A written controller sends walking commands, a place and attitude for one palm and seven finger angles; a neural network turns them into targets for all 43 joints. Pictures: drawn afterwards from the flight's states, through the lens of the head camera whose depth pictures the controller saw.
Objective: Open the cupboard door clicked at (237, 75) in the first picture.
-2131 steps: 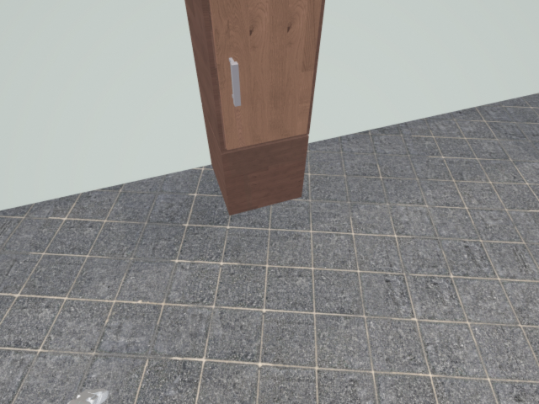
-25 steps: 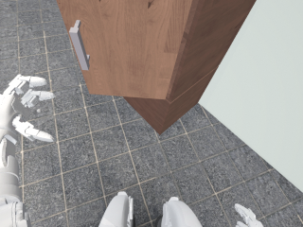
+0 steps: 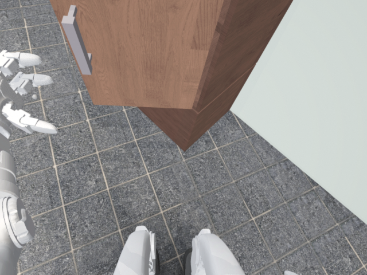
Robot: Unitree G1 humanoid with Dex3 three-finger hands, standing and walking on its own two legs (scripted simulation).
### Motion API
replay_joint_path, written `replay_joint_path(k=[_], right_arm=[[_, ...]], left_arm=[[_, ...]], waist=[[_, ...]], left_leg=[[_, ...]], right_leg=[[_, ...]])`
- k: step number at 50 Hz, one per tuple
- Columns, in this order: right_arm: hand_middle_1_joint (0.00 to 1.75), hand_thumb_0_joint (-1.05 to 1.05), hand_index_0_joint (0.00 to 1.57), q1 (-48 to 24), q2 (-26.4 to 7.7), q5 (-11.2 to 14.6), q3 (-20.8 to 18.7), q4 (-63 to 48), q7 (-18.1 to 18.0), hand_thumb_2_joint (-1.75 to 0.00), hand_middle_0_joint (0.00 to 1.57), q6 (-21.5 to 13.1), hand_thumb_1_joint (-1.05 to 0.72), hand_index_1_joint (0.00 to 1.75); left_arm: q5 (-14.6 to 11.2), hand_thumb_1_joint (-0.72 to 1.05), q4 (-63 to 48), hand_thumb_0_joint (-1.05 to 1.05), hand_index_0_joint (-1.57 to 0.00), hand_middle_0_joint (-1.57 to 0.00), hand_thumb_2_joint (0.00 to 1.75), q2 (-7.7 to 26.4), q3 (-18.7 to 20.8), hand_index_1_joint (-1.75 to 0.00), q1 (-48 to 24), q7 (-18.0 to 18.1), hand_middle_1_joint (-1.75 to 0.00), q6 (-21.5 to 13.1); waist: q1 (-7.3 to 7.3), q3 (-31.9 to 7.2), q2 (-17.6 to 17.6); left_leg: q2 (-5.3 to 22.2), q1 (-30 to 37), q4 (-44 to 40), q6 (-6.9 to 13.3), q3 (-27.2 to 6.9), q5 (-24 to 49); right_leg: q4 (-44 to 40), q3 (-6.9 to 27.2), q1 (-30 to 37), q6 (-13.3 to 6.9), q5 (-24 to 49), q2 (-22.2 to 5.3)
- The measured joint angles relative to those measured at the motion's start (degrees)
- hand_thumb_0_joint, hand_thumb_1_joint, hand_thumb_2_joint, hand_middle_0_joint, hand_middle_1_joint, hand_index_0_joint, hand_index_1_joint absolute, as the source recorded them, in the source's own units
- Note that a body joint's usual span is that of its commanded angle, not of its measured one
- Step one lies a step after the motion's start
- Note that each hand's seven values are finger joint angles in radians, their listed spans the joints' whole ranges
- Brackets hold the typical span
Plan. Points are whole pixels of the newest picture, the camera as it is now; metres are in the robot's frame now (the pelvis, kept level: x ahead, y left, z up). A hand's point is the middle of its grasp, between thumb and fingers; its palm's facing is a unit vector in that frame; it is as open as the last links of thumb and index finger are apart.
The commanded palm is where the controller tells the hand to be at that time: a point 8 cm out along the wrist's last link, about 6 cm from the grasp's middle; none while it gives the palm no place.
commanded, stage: move the hooked fingers beside the handle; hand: left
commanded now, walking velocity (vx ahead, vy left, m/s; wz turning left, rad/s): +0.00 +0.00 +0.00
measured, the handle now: (80, 42) +0.60 +0.24 +0.05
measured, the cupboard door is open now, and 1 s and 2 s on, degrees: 46 46 45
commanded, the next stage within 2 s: slide the fingers in behind the handle in 1.32 s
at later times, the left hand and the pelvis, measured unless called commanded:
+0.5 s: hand (49, 60) +0.54 +0.29 +0.06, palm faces +0.04 -1.00 -0.01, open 14.0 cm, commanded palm +0.55 +0.31 +0.05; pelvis +0.00 -0.01 -0.02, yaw -2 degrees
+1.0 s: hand (45, 59) +0.55 +0.30 +0.05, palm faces +0.04 -1.00 -0.01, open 14.0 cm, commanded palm +0.55 +0.31 +0.04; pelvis +0.01 +0.00 -0.01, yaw -2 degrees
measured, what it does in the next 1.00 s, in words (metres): stands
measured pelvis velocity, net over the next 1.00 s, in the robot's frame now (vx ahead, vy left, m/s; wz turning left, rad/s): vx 0.01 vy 0.00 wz -0.03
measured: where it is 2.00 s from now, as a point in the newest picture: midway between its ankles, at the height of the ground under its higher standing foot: outside the picture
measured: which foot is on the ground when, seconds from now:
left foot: down 0.00-1.00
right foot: down 0.00-1.00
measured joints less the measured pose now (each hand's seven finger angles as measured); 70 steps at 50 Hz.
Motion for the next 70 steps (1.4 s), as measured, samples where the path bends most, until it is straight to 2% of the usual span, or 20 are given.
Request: replay_joint_path(k=[10, 25, 30, 41, 48, 52, 57, 60, 66, 70], right_arm=[[0.3, 0.01, 0.2, -0.5, -0.4, -0.6, 0.9, -0.2, -0.2, -0.9, 0.21, 1.1, -0.9, 0.3], [0.3, 0.01, 0.2, 1.0, -0.8, -0.9, 3.5, -1.3, -0.4, -0.9, 0.21, 2.6, -0.9, 0.3], [0.3, 0.01, 0.2, 1.8, -0.6, -1.1, 3.9, -1.9, -0.3, -0.9, 0.21, 3.2, -0.9, 0.3], [0.3, 0.01, 0.2, 3.0, 0.5, -1.3, 3.6, -1.6, 0.8, -0.9, 0.21, 4.0, -0.9, 0.3], [0.3, 0.0, 0.2, 2.4, 0.2, -1.3, 3.4, -1.0, 0.7, -0.9, 0.21, 3.9, -0.9, 0.3], [0.3, 0.0, 0.2, 1.7, -0.2, -1.3, 3.3, -1.4, 0.4, -0.9, 0.21, 3.8, -0.9, 0.3], [0.3, 0.0, 0.2, 0.9, -0.6, -1.5, 3.3, -2.5, 0.2, -0.9, 0.21, 3.6, -0.9, 0.3], [0.3, 0.0, 0.2, 0.7, -0.4, -1.6, 3.1, -2.5, 0.4, -0.9, 0.21, 3.6, -0.9, 0.3], [0.3, 0.0, 0.2, 1.0, 0.2, -1.5, 3.5, -1.8, 0.6, -0.9, 0.21, 4.2, -0.9, 0.3], [0.3, 0.0, 0.2, 1.2, 0.5, -1.6, 4.0, -1.4, 0.5, -0.9, 0.21, 4.1, -0.9, 0.3]], left_arm=[[2.8, -0.5, 4.7, -0.01, -0.3, -0.3, 0.3, 4.0, 0.4, -1.2, -7.9, 1.6, -1.2, 1.2], [6.8, -0.5, 10.9, -0.01, -0.3, -0.3, 0.3, 13.4, 1.8, -1.2, -19.7, 2.4, -1.2, 5.3], [8.1, -0.5, 11.0, -0.01, -0.3, -0.3, 0.3, 16.0, 2.6, -1.2, -21.6, 2.4, -1.2, 6.7], [7.7, -0.5, 7.5, -0.01, -0.3, -0.3, 0.3, 15.2, 5.5, -1.2, -17.6, 1.6, -1.2, 7.5], [7.2, -0.5, 8.1, -0.01, -0.29, -0.3, 0.3, 14.0, 2.5, -1.2, -18.4, 1.9, -1.2, 7.1], [7.0, -0.5, 9.3, -0.01, -0.29, -0.3, 0.3, 13.6, 1.2, -1.2, -19.1, 2.1, -1.2, 6.9], [7.7, -0.5, 9.4, -0.01, -0.3, -0.3, 0.3, 13.8, 1.9, -1.2, -19.0, 2.7, -1.2, 6.5], [7.5, -0.5, 8.2, -0.01, -0.3, -0.3, 0.3, 13.5, 2.7, -1.2, -18.2, 2.7, -1.2, 5.8], [7.3, -0.5, 8.4, -0.01, -0.29, -0.3, 0.3, 13.0, 1.4, -1.2, -18.8, 2.7, -1.2, 6.2], [7.6, -0.5, 9.0, -0.01, -0.3, -0.3, 0.3, 13.2, 1.2, -1.2, -19.7, 3.0, -1.2, 6.4]], waist=[[-2.39, 0.4, 0.2], [-6.24, 1.5, 1.1], [-7.3, 2.0, 1.5], [-6.63, 2.1, 1.3], [-6.18, 1.7, 1.1], [-6.4, 1.4, 1.0], [-6.97, 1.4, 1.0], [-6.83, 1.5, 0.9], [-6.21, 1.9, 1.0], [-6.51, 1.8, 1.1]], left_leg=[[0.3, -3.6, 1.8, -0.2, -0.8, -0.1], [1.3, -10.0, 5.1, -0.5, -1.8, -1.0], [1.7, -11.7, 6.0, -0.5, -2.1, -1.4], [2.1, -10.7, 4.9, -0.4, -1.8, -1.7], [1.5, -9.6, 4.0, -0.4, -2.5, -1.4], [1.3, -9.3, 4.0, -0.3, -2.6, -1.5], [1.3, -10.0, 4.6, -0.1, -2.6, -1.7], [1.4, -10.1, 4.9, -0.1, -2.4, -1.8], [1.2, -10.1, 4.7, 0.0, -2.5, -1.5], [1.0, -10.6, 4.8, 0.0, -2.7, -1.4]], right_leg=[[1.2, -0.9, -3.2, -0.3, -0.1, 0.3], [3.5, -1.9, -9.1, -0.7, -0.5, 1.3], [4.0, -2.1, -10.8, -0.8, -0.6, 1.6], [2.5, -1.7, -9.8, -0.5, -0.3, 2.1], [1.2, -2.3, -8.1, -0.4, -0.3, 1.7], [1.1, -2.4, -7.8, -0.3, -0.4, 1.6], [1.7, -2.3, -8.4, -0.2, -0.5, 1.6], [1.9, -2.2, -8.6, -0.1, -0.5, 1.6], [1.8, -2.3, -8.5, 0.0, -0.4, 1.4], [1.9, -2.5, -8.8, 0.0, -0.4, 1.3]])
